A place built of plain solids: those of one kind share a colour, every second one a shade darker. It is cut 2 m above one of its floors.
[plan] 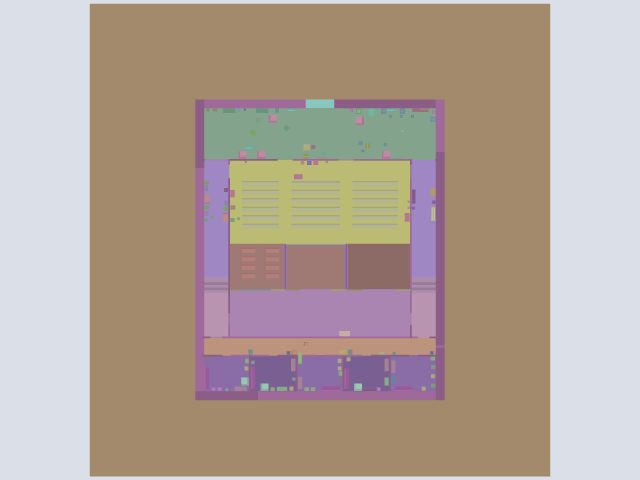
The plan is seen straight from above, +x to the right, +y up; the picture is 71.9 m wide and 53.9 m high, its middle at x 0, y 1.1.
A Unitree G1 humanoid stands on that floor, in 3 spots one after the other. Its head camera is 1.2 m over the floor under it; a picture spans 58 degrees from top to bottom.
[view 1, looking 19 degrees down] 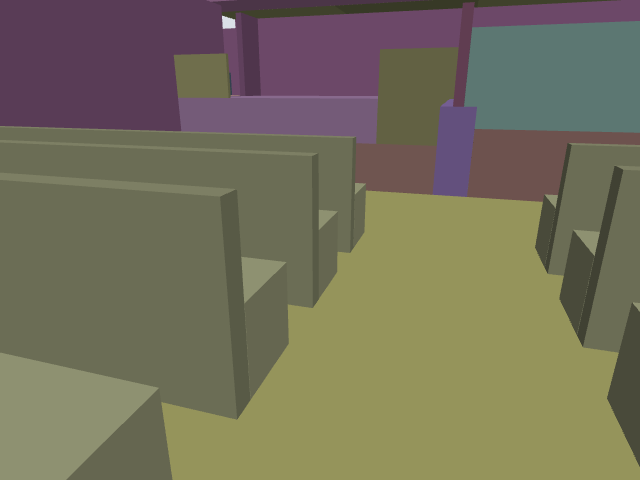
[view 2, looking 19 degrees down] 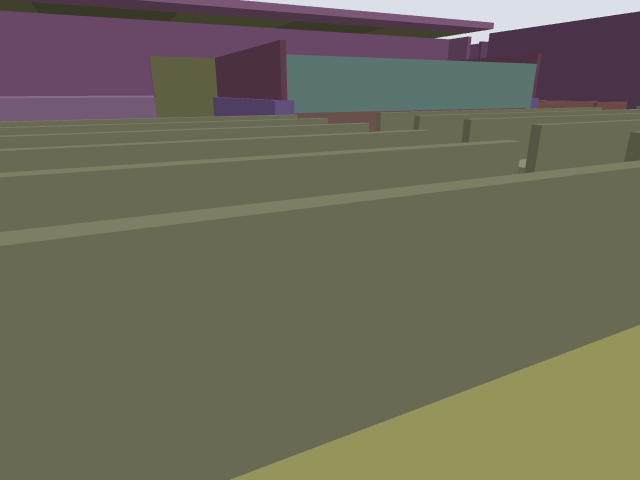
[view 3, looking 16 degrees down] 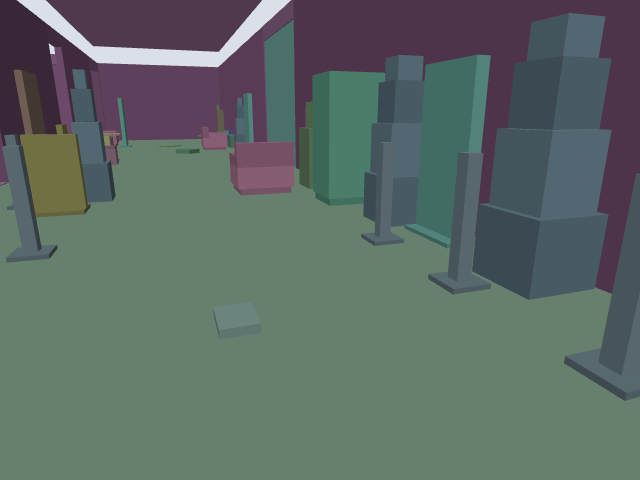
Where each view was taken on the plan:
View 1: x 2.95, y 6.04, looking -73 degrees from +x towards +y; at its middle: seats_parterre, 2.54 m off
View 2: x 6.15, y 8.79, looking -116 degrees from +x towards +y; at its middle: seats_parterre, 1.30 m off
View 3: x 11.65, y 13.04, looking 161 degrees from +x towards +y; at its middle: floor_foyer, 4.35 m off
